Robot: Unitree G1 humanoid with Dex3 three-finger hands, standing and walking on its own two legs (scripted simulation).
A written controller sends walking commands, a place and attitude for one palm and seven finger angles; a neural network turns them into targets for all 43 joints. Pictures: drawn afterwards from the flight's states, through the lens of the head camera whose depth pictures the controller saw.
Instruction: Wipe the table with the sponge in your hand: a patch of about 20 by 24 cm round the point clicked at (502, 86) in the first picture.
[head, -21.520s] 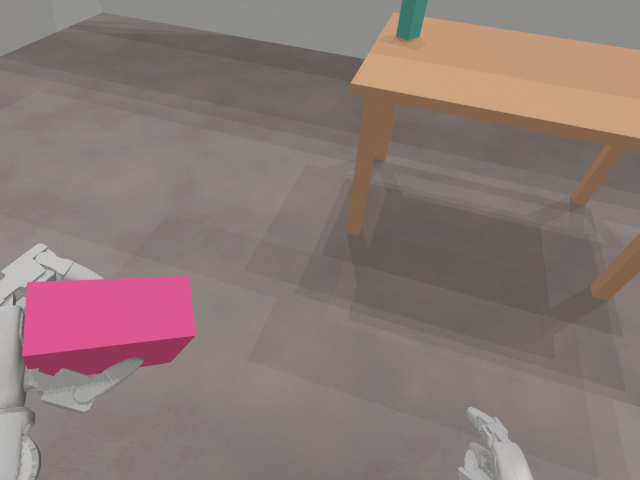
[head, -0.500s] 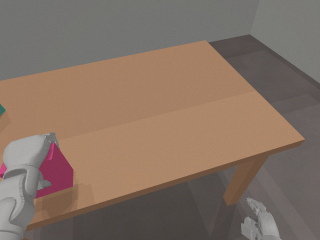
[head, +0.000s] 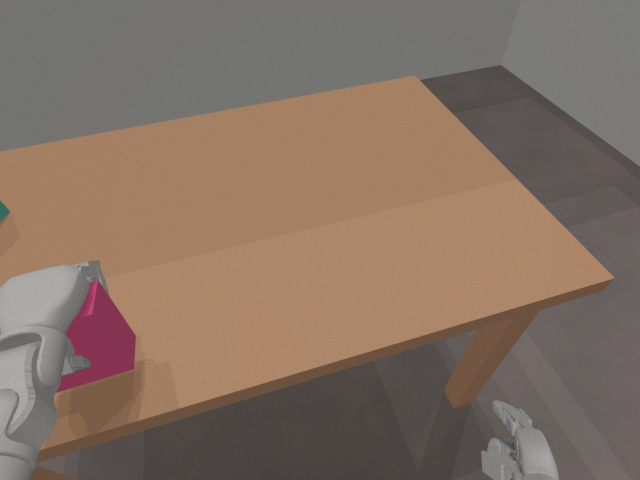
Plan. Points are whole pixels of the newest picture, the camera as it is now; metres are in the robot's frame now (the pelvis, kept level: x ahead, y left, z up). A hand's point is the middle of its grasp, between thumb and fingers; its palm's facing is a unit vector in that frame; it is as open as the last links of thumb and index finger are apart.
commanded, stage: move the sponge above the wiping area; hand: left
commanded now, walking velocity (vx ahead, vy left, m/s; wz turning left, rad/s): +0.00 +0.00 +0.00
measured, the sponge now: (77, 348) +0.24 +0.37 +0.01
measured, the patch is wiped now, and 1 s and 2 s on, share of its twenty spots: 0.00 0.00 0.15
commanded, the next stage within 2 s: lower the sponge onto the table in 0.28 s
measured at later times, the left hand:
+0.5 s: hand (79, 315) +0.26 +0.35 +0.06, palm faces -0.06 -0.02 -1.00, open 10.1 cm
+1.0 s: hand (80, 329) +0.25 +0.35 +0.04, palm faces -0.10 -0.04 -0.99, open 10.1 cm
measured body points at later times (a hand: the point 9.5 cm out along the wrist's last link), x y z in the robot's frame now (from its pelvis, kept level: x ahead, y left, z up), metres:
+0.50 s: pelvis -0.01 +0.00 +0.00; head +0.01 -0.02 +0.45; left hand +0.26 +0.35 +0.12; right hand +0.19 -0.23 -0.11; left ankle +0.02 +0.14 -0.74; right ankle -0.02 -0.15 -0.74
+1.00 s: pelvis +0.00 +0.00 +0.00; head +0.02 -0.02 +0.45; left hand +0.25 +0.35 +0.10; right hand +0.20 -0.24 -0.11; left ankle +0.02 +0.14 -0.74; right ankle -0.02 -0.15 -0.74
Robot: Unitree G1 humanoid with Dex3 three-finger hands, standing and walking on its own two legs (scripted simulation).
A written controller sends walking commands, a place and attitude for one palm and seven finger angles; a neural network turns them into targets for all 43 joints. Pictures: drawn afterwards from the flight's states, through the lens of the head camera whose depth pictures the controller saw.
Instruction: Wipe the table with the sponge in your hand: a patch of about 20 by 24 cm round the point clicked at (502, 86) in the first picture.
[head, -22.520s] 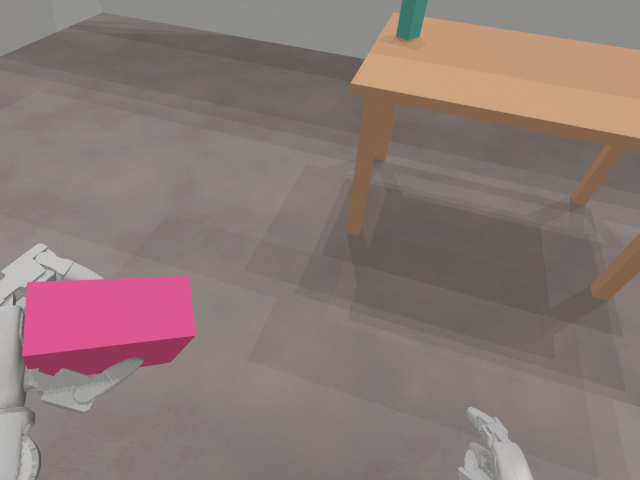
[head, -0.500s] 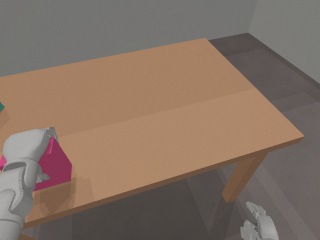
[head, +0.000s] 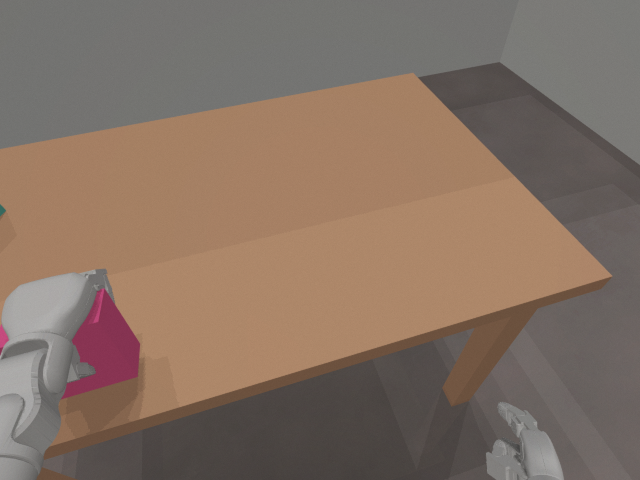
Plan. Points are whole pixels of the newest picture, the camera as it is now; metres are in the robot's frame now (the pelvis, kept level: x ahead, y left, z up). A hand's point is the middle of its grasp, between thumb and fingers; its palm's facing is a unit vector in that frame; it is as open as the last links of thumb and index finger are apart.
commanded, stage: lower the sponge onto the table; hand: left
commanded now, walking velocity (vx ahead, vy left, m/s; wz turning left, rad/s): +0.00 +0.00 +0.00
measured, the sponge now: (83, 355) +0.23 +0.36 +0.00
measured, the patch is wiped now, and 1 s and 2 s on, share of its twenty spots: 0.00 0.15 0.35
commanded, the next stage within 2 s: wipe forward along the first lane in 0.78 s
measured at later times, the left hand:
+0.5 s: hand (79, 342) +0.24 +0.36 +0.03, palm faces -0.09 -0.03 -1.00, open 10.1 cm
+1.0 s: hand (90, 330) +0.26 +0.36 +0.02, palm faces -0.12 -0.01 -0.99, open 10.0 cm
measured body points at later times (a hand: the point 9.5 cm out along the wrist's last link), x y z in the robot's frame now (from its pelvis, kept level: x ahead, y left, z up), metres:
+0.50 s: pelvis -0.01 +0.00 +0.00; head +0.01 -0.01 +0.45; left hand +0.24 +0.35 +0.08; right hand +0.19 -0.23 -0.11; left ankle +0.02 +0.14 -0.74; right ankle -0.02 -0.14 -0.74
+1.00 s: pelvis -0.01 +0.00 -0.01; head +0.01 -0.02 +0.44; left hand +0.26 +0.35 +0.07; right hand +0.16 -0.25 -0.13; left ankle +0.02 +0.14 -0.74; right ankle -0.02 -0.14 -0.74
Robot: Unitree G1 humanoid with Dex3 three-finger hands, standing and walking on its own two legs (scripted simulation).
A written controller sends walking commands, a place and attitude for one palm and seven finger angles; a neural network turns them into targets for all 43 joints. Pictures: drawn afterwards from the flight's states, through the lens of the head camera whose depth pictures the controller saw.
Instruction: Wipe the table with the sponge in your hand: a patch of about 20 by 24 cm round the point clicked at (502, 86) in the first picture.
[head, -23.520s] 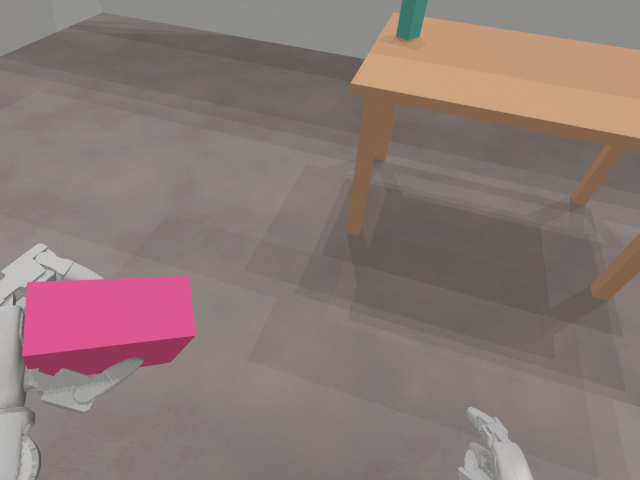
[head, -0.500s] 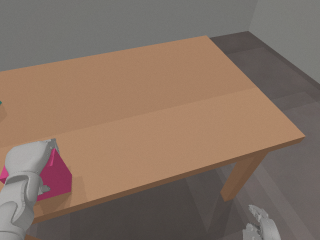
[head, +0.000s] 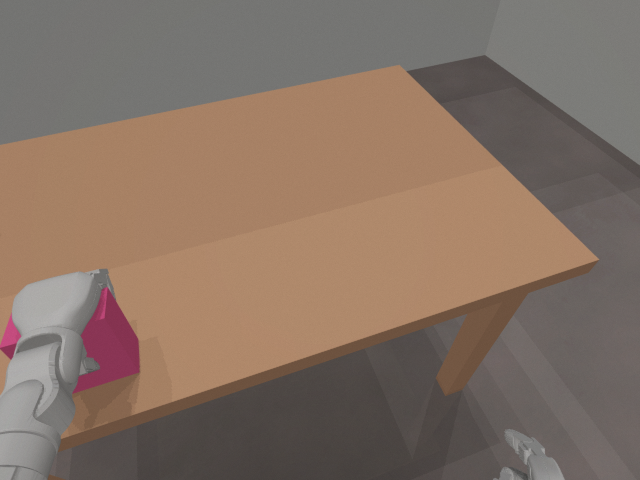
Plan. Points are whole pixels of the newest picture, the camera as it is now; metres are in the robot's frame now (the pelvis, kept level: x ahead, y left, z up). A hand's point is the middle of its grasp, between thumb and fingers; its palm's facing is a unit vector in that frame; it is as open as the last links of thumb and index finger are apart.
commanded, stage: wipe forward along the first lane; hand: left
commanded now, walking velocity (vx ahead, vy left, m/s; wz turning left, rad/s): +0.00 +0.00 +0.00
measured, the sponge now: (85, 353) +0.25 +0.37 -0.02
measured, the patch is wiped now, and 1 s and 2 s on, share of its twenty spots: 0.15 0.35 0.55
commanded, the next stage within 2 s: slide across to the middle lane in 1.50 s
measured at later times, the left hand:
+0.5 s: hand (77, 294) +0.32 +0.39 +0.03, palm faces -0.16 +0.01 -0.99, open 10.0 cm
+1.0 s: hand (71, 267) +0.36 +0.43 +0.02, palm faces -0.16 +0.02 -0.99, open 10.1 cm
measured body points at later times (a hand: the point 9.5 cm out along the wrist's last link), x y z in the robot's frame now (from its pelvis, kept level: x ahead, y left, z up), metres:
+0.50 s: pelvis -0.01 +0.00 -0.01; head +0.04 -0.01 +0.43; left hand +0.32 +0.39 +0.08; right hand +0.10 -0.28 -0.14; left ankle +0.03 +0.14 -0.73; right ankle -0.01 -0.14 -0.73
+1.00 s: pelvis -0.03 +0.02 -0.03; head +0.05 +0.02 +0.41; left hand +0.36 +0.42 +0.08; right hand +0.03 -0.27 -0.15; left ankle +0.03 +0.14 -0.73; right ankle -0.01 -0.14 -0.73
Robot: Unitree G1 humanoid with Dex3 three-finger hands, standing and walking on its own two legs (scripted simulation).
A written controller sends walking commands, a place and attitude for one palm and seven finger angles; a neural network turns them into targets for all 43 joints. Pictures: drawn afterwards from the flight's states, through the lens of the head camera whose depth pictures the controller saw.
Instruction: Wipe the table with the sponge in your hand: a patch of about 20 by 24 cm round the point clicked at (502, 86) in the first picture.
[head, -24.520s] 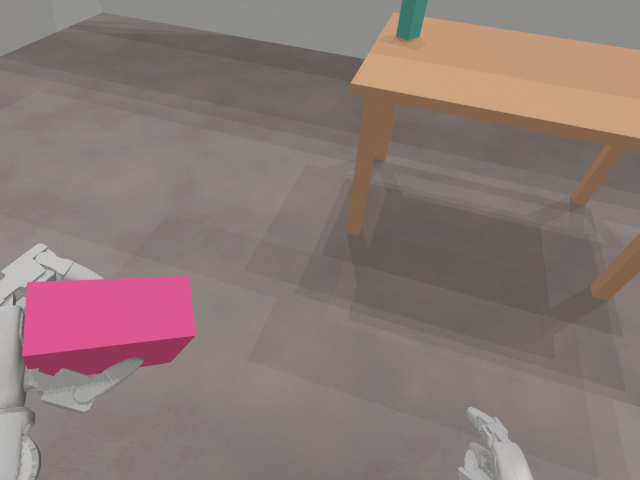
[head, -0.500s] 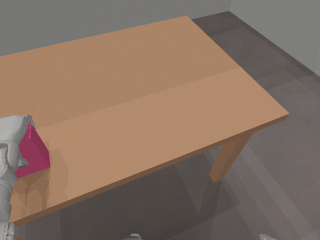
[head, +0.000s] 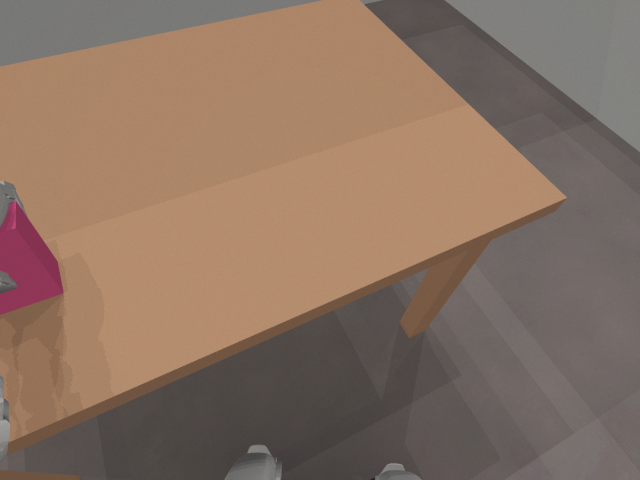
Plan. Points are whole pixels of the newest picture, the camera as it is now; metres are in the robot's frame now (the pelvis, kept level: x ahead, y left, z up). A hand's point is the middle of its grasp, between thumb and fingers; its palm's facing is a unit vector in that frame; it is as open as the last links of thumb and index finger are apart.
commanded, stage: wipe forward along the first lane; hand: left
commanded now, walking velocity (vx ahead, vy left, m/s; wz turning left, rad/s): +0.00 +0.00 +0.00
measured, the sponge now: out of the picture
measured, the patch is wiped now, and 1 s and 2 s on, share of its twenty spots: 0.35 0.55 0.65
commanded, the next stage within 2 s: slide across to the middle lane in 0.50 s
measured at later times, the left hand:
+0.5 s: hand out of the picture +0.42 +0.45 +0.05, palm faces -0.21 +0.02 -0.98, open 10.1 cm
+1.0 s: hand (9, 191) +0.45 +0.43 +0.06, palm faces -0.19 +0.04 -0.98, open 10.1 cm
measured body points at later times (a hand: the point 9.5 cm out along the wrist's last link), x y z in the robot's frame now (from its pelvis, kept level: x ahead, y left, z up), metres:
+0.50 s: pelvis +0.02 +0.01 -0.01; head +0.13 +0.03 +0.43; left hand +0.43 +0.44 +0.11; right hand +0.06 -0.27 -0.12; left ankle +0.05 +0.13 -0.70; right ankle +0.02 -0.16 -0.70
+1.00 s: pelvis +0.04 +0.02 +0.01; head +0.14 +0.04 +0.45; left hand +0.45 +0.42 +0.12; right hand +0.08 -0.26 -0.11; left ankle +0.05 +0.13 -0.70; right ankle +0.02 -0.16 -0.70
